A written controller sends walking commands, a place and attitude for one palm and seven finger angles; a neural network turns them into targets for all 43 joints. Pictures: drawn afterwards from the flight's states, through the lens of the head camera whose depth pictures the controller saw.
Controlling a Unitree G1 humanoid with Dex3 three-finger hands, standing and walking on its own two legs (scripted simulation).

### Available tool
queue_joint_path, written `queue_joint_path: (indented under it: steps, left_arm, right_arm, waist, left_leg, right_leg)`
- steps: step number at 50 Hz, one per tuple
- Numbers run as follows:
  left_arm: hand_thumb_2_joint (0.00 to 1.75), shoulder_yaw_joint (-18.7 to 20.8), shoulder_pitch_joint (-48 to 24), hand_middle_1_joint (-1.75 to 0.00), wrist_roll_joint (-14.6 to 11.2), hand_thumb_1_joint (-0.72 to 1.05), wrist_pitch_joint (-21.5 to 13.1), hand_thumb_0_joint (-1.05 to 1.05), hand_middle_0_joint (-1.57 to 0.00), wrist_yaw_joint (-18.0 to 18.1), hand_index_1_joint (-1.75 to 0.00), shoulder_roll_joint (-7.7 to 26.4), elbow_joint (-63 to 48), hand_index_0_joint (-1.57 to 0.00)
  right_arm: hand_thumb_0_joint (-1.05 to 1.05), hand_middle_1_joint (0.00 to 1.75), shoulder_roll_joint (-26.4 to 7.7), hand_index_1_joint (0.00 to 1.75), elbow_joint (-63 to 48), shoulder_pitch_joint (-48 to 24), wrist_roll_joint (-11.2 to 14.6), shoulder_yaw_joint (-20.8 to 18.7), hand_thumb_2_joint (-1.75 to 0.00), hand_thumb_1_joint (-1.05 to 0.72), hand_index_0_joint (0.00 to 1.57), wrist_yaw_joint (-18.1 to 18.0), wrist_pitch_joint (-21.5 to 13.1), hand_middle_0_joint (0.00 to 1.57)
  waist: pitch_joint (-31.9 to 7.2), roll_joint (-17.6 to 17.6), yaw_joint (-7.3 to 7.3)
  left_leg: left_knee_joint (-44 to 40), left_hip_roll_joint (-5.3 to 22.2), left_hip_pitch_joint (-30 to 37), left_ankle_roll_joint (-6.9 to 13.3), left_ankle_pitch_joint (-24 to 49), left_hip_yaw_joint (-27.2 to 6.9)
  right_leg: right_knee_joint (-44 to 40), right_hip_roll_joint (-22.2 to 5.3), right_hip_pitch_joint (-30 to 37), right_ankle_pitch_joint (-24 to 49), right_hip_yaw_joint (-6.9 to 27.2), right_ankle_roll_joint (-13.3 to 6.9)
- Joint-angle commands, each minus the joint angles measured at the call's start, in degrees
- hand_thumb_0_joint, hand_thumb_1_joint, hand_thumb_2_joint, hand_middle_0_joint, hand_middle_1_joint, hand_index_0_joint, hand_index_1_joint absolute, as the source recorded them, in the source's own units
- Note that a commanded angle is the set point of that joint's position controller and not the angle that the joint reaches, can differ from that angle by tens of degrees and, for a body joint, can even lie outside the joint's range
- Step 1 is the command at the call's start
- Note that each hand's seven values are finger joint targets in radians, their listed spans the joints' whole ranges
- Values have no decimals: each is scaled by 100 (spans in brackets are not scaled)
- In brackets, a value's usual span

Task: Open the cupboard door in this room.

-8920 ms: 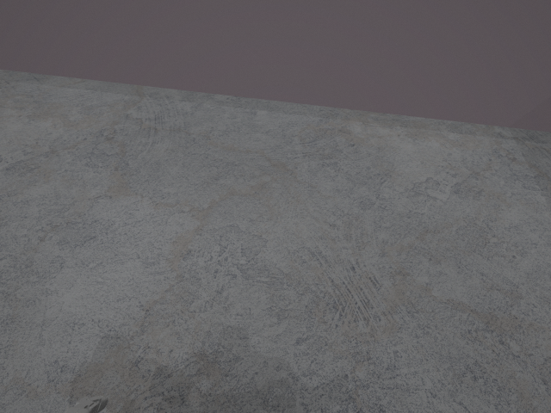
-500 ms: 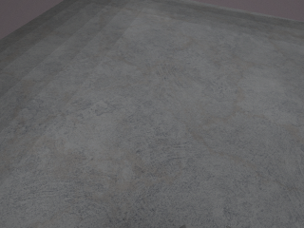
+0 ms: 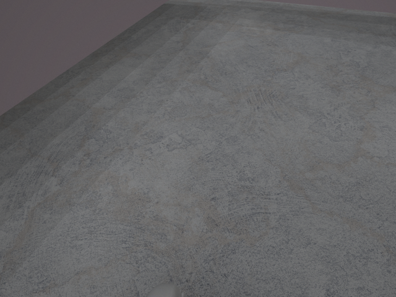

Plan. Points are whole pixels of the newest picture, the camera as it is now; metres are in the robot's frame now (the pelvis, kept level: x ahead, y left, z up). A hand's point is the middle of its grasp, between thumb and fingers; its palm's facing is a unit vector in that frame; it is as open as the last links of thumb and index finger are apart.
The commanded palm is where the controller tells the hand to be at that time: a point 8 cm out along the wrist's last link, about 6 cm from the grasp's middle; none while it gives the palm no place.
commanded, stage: turn or walk to find it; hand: left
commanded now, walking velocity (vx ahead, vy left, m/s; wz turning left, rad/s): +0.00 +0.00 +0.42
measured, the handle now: out of the picture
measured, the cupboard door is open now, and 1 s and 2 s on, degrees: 0 0 0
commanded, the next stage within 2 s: stand and wait in 1.60 s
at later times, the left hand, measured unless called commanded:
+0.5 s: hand out of the picture -0.04 +0.28 -0.17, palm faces +0.25 -0.94 -0.24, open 7.4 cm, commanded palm none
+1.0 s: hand out of the picture -0.06 +0.20 -0.15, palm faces +0.41 -0.87 -0.26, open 7.4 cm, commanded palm none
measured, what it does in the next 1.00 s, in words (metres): steps on the spot, turning left: left foot, then right foot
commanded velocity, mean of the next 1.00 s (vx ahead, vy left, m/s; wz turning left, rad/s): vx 0.00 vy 0.00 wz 0.42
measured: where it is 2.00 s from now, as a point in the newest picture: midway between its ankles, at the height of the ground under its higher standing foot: outside the picture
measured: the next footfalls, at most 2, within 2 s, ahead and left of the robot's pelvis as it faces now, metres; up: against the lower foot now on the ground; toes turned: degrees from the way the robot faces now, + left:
left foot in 0.28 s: +0.00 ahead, +0.16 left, +0.00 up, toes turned +12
right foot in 0.78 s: +0.02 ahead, -0.08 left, +0.00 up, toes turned +15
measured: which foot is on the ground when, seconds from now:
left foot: up 0.00-0.26, down 0.28-0.78, up 0.80-1.00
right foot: down 0.00-0.28, up 0.30-0.76, down 0.78-1.00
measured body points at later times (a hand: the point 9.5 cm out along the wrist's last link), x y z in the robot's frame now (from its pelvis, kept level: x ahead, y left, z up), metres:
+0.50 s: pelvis -0.04 +0.05 +0.00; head -0.02 +0.08 +0.45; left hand -0.05 +0.33 -0.15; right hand +0.11 -0.16 -0.13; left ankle -0.04 +0.15 -0.74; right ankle -0.02 -0.09 -0.66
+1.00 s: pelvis -0.05 +0.00 +0.00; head -0.02 -0.02 +0.45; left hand -0.08 +0.24 -0.13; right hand +0.07 -0.23 -0.16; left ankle -0.13 +0.13 -0.65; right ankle -0.02 -0.09 -0.74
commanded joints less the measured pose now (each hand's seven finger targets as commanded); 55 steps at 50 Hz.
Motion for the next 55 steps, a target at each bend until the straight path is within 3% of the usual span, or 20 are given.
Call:
queue_joint_path:
  steps: [1,9,12,13,14,15,17,19,21,29,34,36,37,38,39,40,42,44,50,55]
  left_arm:
    - [90,320,205,-30,1,90,-122,0,-20,111,-30,1146,-278,-20]
    - [90,440,468,-30,55,90,-46,0,-20,85,-30,1476,11,-20]
    - [90,444,387,-30,-9,90,13,0,-20,55,-30,1468,50,-20]
    - [90,424,404,-30,-56,90,52,0,-20,39,-30,1314,-7,-20]
    - [90,352,344,-30,-79,90,82,0,-20,-3,-30,943,-187,-20]
    - [90,262,-32,-30,-21,90,152,0,-20,25,-30,867,-359,-20]
    - [90,319,-328,-30,-42,90,214,0,-20,22,-30,953,-261,-20]
    - [90,341,-50,-30,-31,90,177,0,-20,-49,-30,955,-65,-20]
    - [90,333,94,-30,-29,90,178,0,-20,-54,-30,944,4,-20]
    - [90,288,-344,-30,-56,90,162,0,-20,-5,-30,837,-278,-20]
    - [90,270,-104,-30,-90,90,109,0,-20,19,-30,769,-316,-20]
    - [90,284,296,-30,-103,90,56,0,-20,40,-30,812,-218,-20]
    - [90,315,467,-30,-79,90,2,0,-20,59,-30,956,-195,-20]
    - [90,399,594,-30,1,90,-54,0,-20,103,-30,1390,-196,-20]
    - [90,444,467,-30,26,90,-43,0,-20,109,-30,1720,-314,-20]
    - [90,485,227,-30,-28,90,-61,0,-20,134,-30,1597,-405,-20]
    - [90,373,-298,-30,-39,90,-58,0,-20,109,-30,1243,-467,-20]
    - [90,311,-461,-30,-34,90,-96,0,-20,108,-30,1036,-484,-20]
    - [90,361,198,-30,19,90,-99,0,-20,106,-30,1205,-221,-20]
    - [90,452,523,-30,57,90,-57,0,-20,81,-30,1471,-28,-20]
  right_arm:
    - [0,30,-286,30,-399,-231,14,-31,-90,-90,20,-17,-94,20]
    - [0,30,-159,30,-492,-589,103,111,-90,-90,20,-44,-216,20]
    - [0,30,-265,30,-397,-206,85,109,-90,-90,20,-64,-299,20]
    - [0,30,-557,30,-382,5,70,44,-90,-90,20,-57,-361,20]
    - [0,30,-1120,30,-423,183,32,-82,-90,-90,20,-69,-387,20]
    - [0,30,-1327,30,-329,436,26,-127,-90,-90,20,-120,-347,20]
    - [0,30,-1062,30,-357,23,15,-55,-90,-90,20,-222,-344,20]
    - [0,30,-807,30,-503,-431,26,42,-90,-90,20,-224,-385,20]
    - [0,30,-796,30,-517,-422,44,43,-90,-90,20,-218,-416,20]
    - [0,30,-828,30,-487,-38,8,-52,-90,-90,20,-191,-354,20]
    - [0,30,-842,30,-562,-142,-15,-100,-90,-90,20,-167,-312,20]
    - [0,30,-780,30,-616,-262,16,-108,-90,-90,20,-156,-295,20]
    - [0,30,-642,30,-636,-242,52,-96,-90,-90,20,-136,-295,20]
    - [0,30,-307,30,-722,-166,105,-50,-90,-90,20,-100,-302,20]
    - [0,30,-209,30,-860,-268,70,-48,-90,-90,20,-89,-282,20]
    - [0,30,-446,30,-793,-298,-5,-107,-90,-90,20,-107,-193,20]
    - [0,30,-407,30,-539,-181,-2,-141,-90,-90,20,-49,-111,20]
    - [0,30,-293,30,-375,153,1,-109,-90,-90,20,-13,-103,20]
    - [0,30,-227,30,-422,-284,18,-34,-90,-90,20,-26,-104,20]
    - [0,30,-136,30,-508,-625,93,88,-90,-90,20,-52,-219,20]
  waist:
    - [-170,-1126,229]
    - [-460,-1446,423]
    - [-625,-1158,169]
    - [-764,-447,21]
    - [-693,1281,-70]
    - [-672,1404,-272]
    - [-269,1106,-130]
    - [-198,639,124]
    - [-310,478,147]
    - [-318,471,-77]
    - [-542,645,33]
    - [-660,489,258]
    - [-725,75,324]
    - [-774,-1097,378]
    - [-443,-1807,401]
    - [-372,-1840,362]
    - [101,-1060,61]
    - [-17,-963,-88]
    - [-95,-1170,254]
    - [-448,-1491,470]
  left_leg:
    - [-137,249,-282,-125,-43,125]
    - [-2267,250,579,-8,-552,634]
    - [-3840,171,1647,101,641,834]
    - [-4455,571,2406,259,1333,334]
    - [-4727,1915,2949,766,2827,-1418]
    - [-4894,2391,2555,1271,3260,-1819]
    - [-4946,1958,1992,1289,2569,-1475]
    - [-4935,1544,1802,1142,2441,-941]
    - [-4952,1347,1931,1098,2582,-778]
    - [-4903,1419,2031,1322,2248,-1453]
    - [-4663,1241,1738,1259,2436,-1718]
    - [-4338,1013,1222,1053,2169,-1636]
    - [-3996,704,759,778,1687,-1428]
    - [-2990,67,-263,389,463,-715]
    - [-1732,-403,-588,147,-976,-116]
    - [-851,-121,-501,182,-1031,-383]
    - [162,30,-414,151,-335,-301]
    - [364,99,-402,34,102,-116]
    - [-533,236,-236,-124,-219,192]
    - [-2160,183,391,-50,-612,573]
  right_leg:
    - [-1211,-1489,439,1688,917,-479]
    - [-692,-1753,749,2518,692,-629]
    - [-22,-1533,287,2193,262,-172]
    - [717,-1280,-378,1472,22,129]
    - [1876,-500,-1759,-1024,-213,552]
    - [2724,-285,-1902,-2079,263,587]
    - [3391,-312,-2037,-1456,789,563]
    - [3464,-281,-1846,-820,776,596]
    - [3411,-213,-1773,-585,770,652]
    - [2246,-16,-1534,-955,821,676]
    - [1063,227,-731,-793,738,558]
    - [-126,253,165,-10,680,527]
    - [-914,21,812,396,841,464]
    - [-1433,-1184,1462,107,2065,78]
    - [-1656,-2274,857,491,2880,-503]
    - [-1706,-2271,253,364,2792,-721]
    - [-1603,-1652,-334,251,1951,-550]
    - [-1361,-1317,-97,941,1241,-392]
    - [-1194,-1503,415,1502,1023,-533]
    - [-631,-1638,890,2855,842,-639]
